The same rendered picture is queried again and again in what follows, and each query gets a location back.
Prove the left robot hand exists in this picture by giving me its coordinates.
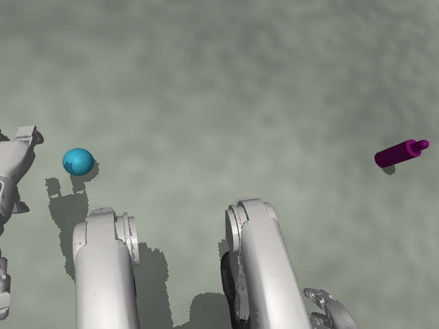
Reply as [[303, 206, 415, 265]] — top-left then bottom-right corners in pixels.
[[0, 125, 44, 214]]

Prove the left robot arm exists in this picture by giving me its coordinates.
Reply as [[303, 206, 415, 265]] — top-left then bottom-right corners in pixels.
[[0, 176, 18, 321]]

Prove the right robot foot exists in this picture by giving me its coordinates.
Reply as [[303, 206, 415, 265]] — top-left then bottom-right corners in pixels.
[[221, 251, 251, 329]]

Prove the right robot hand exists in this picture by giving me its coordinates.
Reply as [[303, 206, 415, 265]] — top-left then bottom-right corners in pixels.
[[303, 288, 359, 329]]

